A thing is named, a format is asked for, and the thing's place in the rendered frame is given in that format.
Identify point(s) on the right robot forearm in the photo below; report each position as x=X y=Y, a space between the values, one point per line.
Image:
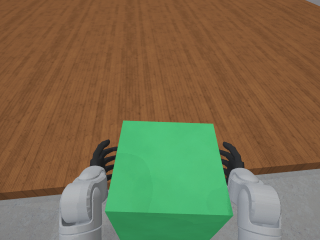
x=259 y=207

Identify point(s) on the left robot forearm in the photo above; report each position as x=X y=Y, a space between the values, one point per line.
x=80 y=206

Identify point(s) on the left robot hand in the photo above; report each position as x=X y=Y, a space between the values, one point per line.
x=99 y=154

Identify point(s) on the right robot hand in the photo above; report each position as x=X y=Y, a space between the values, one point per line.
x=234 y=158

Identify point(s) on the carton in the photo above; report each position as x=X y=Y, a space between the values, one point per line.
x=168 y=182

